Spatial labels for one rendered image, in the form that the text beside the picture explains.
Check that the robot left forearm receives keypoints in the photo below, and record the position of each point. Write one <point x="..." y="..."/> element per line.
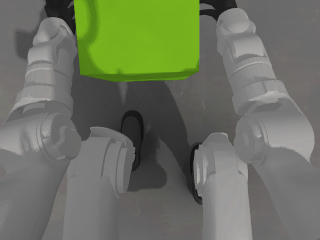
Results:
<point x="49" y="73"/>

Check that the robot left foot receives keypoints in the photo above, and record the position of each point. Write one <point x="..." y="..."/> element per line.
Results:
<point x="132" y="126"/>

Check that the robot left upper arm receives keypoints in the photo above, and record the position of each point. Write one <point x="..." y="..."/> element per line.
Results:
<point x="35" y="152"/>

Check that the robot right forearm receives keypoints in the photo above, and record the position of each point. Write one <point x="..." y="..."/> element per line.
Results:
<point x="248" y="68"/>

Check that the robot left hand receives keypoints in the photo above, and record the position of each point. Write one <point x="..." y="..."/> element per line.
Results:
<point x="59" y="9"/>

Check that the right robot thigh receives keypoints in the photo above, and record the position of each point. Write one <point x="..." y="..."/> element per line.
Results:
<point x="225" y="199"/>

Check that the robot right hand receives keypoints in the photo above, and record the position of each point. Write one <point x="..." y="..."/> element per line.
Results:
<point x="219" y="7"/>

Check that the robot right upper arm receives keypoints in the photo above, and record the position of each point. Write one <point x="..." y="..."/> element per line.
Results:
<point x="279" y="144"/>

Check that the carton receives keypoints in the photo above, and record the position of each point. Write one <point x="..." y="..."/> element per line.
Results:
<point x="138" y="40"/>

